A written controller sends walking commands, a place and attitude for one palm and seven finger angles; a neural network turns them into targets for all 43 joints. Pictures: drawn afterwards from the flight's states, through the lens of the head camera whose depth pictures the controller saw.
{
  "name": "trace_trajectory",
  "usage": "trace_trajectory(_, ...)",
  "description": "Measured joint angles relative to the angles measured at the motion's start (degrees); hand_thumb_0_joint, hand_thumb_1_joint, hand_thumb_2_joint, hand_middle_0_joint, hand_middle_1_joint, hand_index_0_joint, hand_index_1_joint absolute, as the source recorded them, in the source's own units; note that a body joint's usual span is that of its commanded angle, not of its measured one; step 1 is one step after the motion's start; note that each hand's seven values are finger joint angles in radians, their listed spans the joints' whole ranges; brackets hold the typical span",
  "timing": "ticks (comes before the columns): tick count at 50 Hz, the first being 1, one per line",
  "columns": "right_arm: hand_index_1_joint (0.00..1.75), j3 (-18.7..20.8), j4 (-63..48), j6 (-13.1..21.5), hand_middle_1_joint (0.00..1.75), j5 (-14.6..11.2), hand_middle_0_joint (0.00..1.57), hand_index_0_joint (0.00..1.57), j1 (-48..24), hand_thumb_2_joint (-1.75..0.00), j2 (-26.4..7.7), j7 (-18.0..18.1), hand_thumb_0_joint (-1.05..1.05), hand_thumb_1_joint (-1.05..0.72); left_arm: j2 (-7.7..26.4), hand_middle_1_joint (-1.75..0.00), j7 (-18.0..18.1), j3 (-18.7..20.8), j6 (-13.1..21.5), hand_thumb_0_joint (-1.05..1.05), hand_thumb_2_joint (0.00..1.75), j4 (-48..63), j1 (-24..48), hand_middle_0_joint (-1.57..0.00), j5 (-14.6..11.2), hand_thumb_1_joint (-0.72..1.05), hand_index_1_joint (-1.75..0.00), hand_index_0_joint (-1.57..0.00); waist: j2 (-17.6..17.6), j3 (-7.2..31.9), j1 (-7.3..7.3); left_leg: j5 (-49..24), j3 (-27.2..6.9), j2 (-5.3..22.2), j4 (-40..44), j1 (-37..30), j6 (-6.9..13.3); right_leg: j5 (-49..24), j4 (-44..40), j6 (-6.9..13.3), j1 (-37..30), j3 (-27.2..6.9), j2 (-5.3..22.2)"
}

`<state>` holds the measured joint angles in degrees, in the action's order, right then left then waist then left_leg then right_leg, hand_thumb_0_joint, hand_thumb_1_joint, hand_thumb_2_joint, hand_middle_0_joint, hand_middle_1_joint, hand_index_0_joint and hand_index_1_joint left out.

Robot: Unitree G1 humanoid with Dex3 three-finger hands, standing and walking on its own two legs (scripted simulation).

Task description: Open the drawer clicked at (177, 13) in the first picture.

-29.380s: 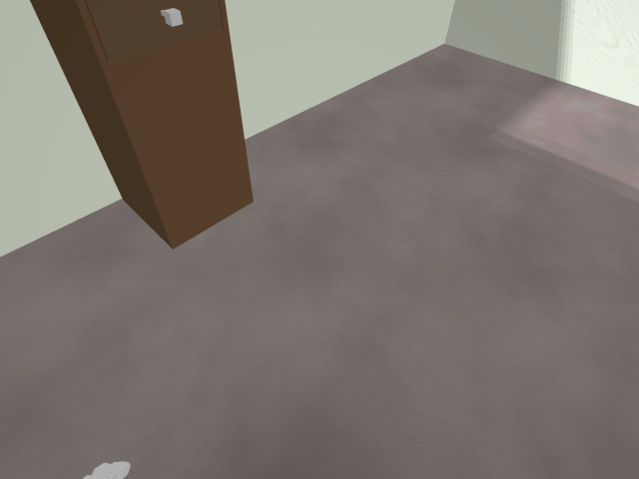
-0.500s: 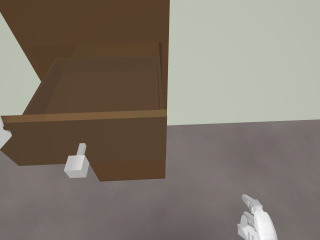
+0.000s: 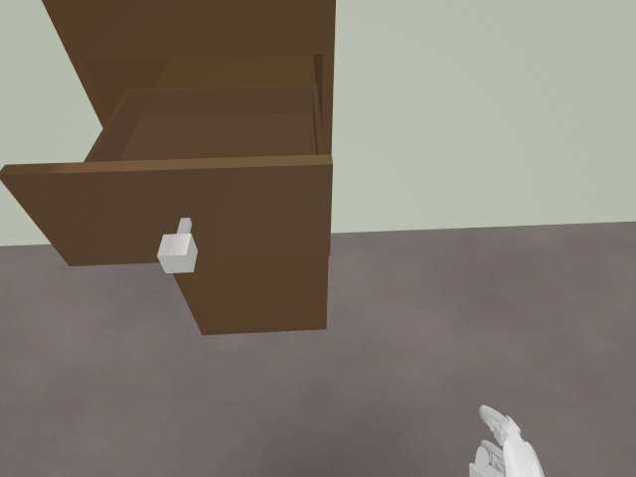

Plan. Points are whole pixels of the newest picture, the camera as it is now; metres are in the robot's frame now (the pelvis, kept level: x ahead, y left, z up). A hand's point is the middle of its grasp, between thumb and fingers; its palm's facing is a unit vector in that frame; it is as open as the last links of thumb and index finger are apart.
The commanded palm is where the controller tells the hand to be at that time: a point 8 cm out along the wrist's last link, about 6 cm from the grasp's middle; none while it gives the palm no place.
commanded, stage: step back with the hand held close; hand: left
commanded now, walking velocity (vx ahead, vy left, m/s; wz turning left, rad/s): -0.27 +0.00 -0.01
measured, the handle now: (181, 242) +0.37 +0.19 +0.11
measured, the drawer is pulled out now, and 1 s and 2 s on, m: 0.30 0.30 0.30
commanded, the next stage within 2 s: stop stepping back and stand still in 0.24 s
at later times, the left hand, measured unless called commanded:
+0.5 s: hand out of the picture +0.04 +0.20 +0.28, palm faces +0.45 -0.75 -0.50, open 7.4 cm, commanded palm -0.03 +0.26 +0.29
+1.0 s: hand out of the picture -0.03 +0.19 +0.28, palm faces +0.45 -0.78 -0.44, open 7.4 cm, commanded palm -0.08 +0.26 +0.29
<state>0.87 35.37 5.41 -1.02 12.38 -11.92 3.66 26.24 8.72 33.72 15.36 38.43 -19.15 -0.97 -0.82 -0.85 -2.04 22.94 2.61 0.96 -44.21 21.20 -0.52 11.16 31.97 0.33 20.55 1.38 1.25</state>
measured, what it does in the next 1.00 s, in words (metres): walks backwards: left foot, then right foot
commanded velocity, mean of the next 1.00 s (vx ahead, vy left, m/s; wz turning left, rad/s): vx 0.04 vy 0.03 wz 0.00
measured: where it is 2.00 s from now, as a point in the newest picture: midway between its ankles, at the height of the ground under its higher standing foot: outside the picture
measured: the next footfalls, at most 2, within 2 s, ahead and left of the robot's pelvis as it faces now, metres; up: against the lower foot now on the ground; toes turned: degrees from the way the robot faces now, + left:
left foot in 0.04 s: +0.04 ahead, +0.12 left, +0.00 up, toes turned +3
right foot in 0.34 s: -0.13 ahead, -0.12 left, +0.00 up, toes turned -4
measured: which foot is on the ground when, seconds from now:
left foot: up 0.00-0.02, down 0.04-0.34, up 0.36-0.56, down 0.58-1.00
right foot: down 0.00-0.06, up 0.08-0.32, down 0.34-0.60, up 0.62-0.86, down 0.88-1.00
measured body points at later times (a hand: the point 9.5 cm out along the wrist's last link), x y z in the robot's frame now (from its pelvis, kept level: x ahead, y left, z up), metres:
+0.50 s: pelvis -0.17 -0.01 +0.01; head -0.15 -0.01 +0.46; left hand +0.01 +0.24 +0.31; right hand -0.02 -0.25 -0.08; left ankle -0.14 +0.10 -0.69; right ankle -0.17 -0.12 -0.73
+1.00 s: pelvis -0.23 -0.01 +0.00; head -0.23 +0.01 +0.45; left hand -0.06 +0.24 +0.31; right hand -0.09 -0.25 -0.08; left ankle -0.20 +0.09 -0.70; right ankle -0.23 -0.13 -0.73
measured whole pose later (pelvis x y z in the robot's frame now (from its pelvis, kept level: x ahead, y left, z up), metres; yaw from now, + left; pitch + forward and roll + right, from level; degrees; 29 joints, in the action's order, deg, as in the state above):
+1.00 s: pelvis -0.23 -0.01 +0.00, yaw -3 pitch +0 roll -2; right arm -0.5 38.3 5.1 0.3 13.5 -10.6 2.8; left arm 28.4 7.4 31.2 14.8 46.1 -22.3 -0.7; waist 1.2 1.1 -1.3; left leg 22.5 3.4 2.8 -50.7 26.1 0.3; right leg 16.6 31.3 1.3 14.8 5.1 0.2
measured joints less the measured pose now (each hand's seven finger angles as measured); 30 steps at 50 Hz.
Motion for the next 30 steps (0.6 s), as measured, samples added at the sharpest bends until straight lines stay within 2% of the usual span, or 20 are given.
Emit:
trace_trajectory(2, 0.3, 0.02, -1.04, 0.5, 0.3, 0.2, 0.2, 0.2, 0.13, -0.9, -0.64, 0.19, 0.01, -0.9, 1.5, -0.3, -0.19, 0.39, 0.08, 0.0, 0.9, 1.84, -2.45, -0.22, -0.37, 0.89, -0.3, -0.21, -0.11, 0.18, -0.18, -3.29, -0.28, 0.9, 8.92, -3.59, 0.45, -1.36, -0.31, -0.48, 1.6, 0.45, -0.36)
trace_trajectory(4, 0.3, 0.41, -0.98, 0.86, 0.3, 0.71, 0.2, 0.2, -0.39, -0.9, -0.48, 0.42, 0.01, -0.9, 2.7, -0.3, -0.17, 0.8, 0.61, 0.0, 0.9, 3.41, -3.33, -0.22, -0.61, 0.89, -0.3, -0.21, 1.45, -0.89, 0.49, -7.17, 0.11, 0.26, 9.94, -2.55, 1.01, -0.64, 0.83, -0.98, 3.22, -0.13, 0.15)
trace_trajectory(7, 0.3, 0.69, -0.71, 2.23, 0.3, 1.83, 0.2, 0.2, -0.07, -0.9, 0.11, 0.22, 0.01, -0.9, 2.72, -0.3, 0.01, 2.18, 1.51, 0.0, 0.9, 5.23, -4.07, -0.22, -0.75, 0.88, -0.3, -0.21, 1.74, -0.89, 2.1, -8.9, 0.33, 1.06, 10.31, -0.86, 1.36, 10.03, 11.09, -0.99, 5.57, -1.0, -1.62)
trace_trajectory(10, 0.3, 0.78, 0.5, 4.09, 0.3, 2.1, 0.2, 0.2, 0.06, -0.9, 0.88, -0.53, 0.01, -0.9, 2.09, -0.3, 0.49, 3.0, 2.01, 0.01, 0.9, 6.01, -1.73, -0.22, -0.89, 0.88, -0.3, -0.21, 0.7, -0.44, 3.13, -11.51, -0.6, 2.33, 12.07, 0.24, 1.24, 13.45, 16.96, -1.21, 3.69, -0.26, -3.28)
trace_trajectory(13, 0.3, 0.33, 1.43, 4.89, 0.3, 1.72, 0.2, 0.2, -1.15, -0.9, 1.47, -1.57, 0.01, -0.9, 1.15, -0.3, 0.8, 3.0, 1.76, 0.0, 0.9, 4.74, 1.9, -0.22, -1.02, 0.88, -0.3, -0.21, 0.04, -0.15, 4.08, -14.16, -0.28, 3.24, 13.4, 1.54, 0.73, 12.98, 13.38, -1.31, -1.04, 0.78, -3.13)
trace_trajectory(15, 0.3, -0.24, 1.45, 5.05, 0.3, 1.56, 0.2, 0.2, -2.57, -0.9, 1.82, -2.09, 0.01, -0.9, 0.79, -0.3, 0.71, 2.7, 1.21, 0.0, 0.9, 2.98, 4.26, -0.22, -1.35, 0.89, -0.3, -0.21, -0.13, -0.19, 4.22, -15.71, 0.29, 3.65, 13.44, 3.22, 0.33, 11.91, 8.84, -1.16, -4.33, 0.85, -2.75)
trace_trajectory(17, 0.3, -0.96, 0.72, 4.89, 0.3, 1.31, 0.2, 0.21, -4.09, -0.9, 2.09, -2.61, 0.01, -0.9, 1.18, -0.3, 0.41, 2.63, 0.53, 0.0, 0.9, 1.46, 6.06, -0.21, -1.56, 0.89, -0.3, -0.2, 0.28, -0.31, 4.21, -16.89, 1.11, 3.91, 12.18, 6.07, -0.11, 10.46, 2.28, 0.01, -7.11, 0.16, -2.28)
trace_trajectory(18, 0.3, -1.09, 0.8, 4.49, 0.3, 1.01, 0.2, 0.21, -5.18, -0.9, 1.83, -2.79, 0.01, -0.9, 0.44, -0.3, 0.12, 2.02, 0.47, 0.0, 0.9, 0.99, 6.62, -0.21, -1.49, 0.89, -0.3, -0.2, -0.56, -1.06, 3.98, -13.86, 0.47, 4.32, 10.02, 7.69, -0.45, 11.05, 1.97, 0.76, -6.34, 0.1, -3.03)
trace_trajectory(20, 0.3, -1.12, 1.05, 3.24, 0.3, 0.5, 0.2, 0.21, -5.81, -0.9, 1.36, -2.8, 0.01, -0.9, -0.35, -0.3, -0.46, -0.04, 0.41, 0.0, 0.9, 0.73, 6.15, -0.21, -1.33, 0.89, -0.3, -0.2, -1.09, -2.31, 2.67, -5.07, -1.72, 2.61, 0.04, 10.64, -0.94, 8.81, 1.52, 1.21, -5.47, 0.48, -3.17)
trace_trajectory(22, 0.3, -1.34, 0.83, 1.9, 0.3, -0.02, 0.2, 0.21, -4.7, -0.9, 1.25, -2.69, 0.01, -0.9, 0.42, -0.3, -0.97, -0.97, -0.14, 0.0, 0.9, 2.11, 2.95, -0.21, -1.0, 0.89, -0.3, -0.2, 0.27, -2.24, 1.48, -2.77, -1.69, 0.4, -8.2, 11.4, -1.12, 6.04, -0.08, 1.0, -5.16, 0.24, -2.15)
trace_trajectory(23, 0.3, -1.49, 0.49, 1.26, 0.3, -0.1, 0.2, 0.21, -3.76, -0.9, 1.3, -2.43, 0.01, -0.9, 1.24, -0.3, -1.07, -0.65, -0.27, 0.0, 0.9, 3.2, 0.5, -0.22, -0.9, 0.89, -0.3, -0.21, 1.18, -1.72, 0.94, -2.93, -1.11, -0.25, -9.38, 10.52, -1.12, 5.11, -0.86, 0.99, -4.96, -0.08, -1.7)
trace_trajectory(25, 0.3, -1.5, -0.39, 0.32, 0.3, 0.05, 0.2, 0.21, -1.21, -0.9, 1.19, -1.59, 0.01, -0.9, 2.89, -0.3, -1.0, 0.44, -0.22, 0.0, 0.9, 5.4, -4.51, -0.22, -0.91, 0.89, -0.3, -0.21, 2.44, 0.1, 0.18, -3.35, 0.14, -0.67, -5.91, 6.61, -0.75, 3.66, -2.31, 1.02, -4.46, -0.56, -1.37)
trace_trajectory(27, 0.3, -1.09, -0.51, 0.17, 0.3, 0.44, 0.2, 0.21, 1.56, -0.9, 0.41, -0.67, 0.01, -0.9, 4.25, -0.3, -0.76, 1.36, 0.27, 0.0, 0.9, 7.13, -7.61, -0.22, -1.08, 0.88, -0.3, -0.21, 2.53, 2.22, -0.26, -3.55, 0.85, -0.37, 2.62, 0.8, -0.12, 2.67, -3.36, 0.91, -4.01, -0.17, -1.7)
trace_trajectory(29, 0.3, -0.33, 0.07, 0.62, 0.3, 1.0, 0.2, 0.2, 4.11, -0.9, -1.11, 0.25, 0.01, -0.9, 5.26, -0.3, -0.34, 1.87, 1.02, 0.0, 0.9, 7.88, -7.88, -0.22, -1.17, 0.88, -0.3, -0.21, 1.3, 4.27, -0.62, -1.76, 0.31, 0.4, 12.25, -4.96, 1.12, 2.72, -2.83, 0.69, -2.88, 1.37, -2.46)
trace_trajectory(30, 0.3, 0.16, 1.1, 0.73, 0.3, 1.2, 0.2, 0.2, 4.65, -0.9, -1.29, 0.7, 0.01, -0.9, 5.46, -0.3, -0.14, 1.89, 1.5, 0.0, 0.9, 7.41, -6.67, -0.22, -1.08, 0.88, -0.3, -0.21, 1.82, 4.55, -0.68, -3.38, 0.01, -0.15, 13.44, -4.93, 1.96, 4.34, -1.41, 0.6, -2.11, 1.53, -2.07)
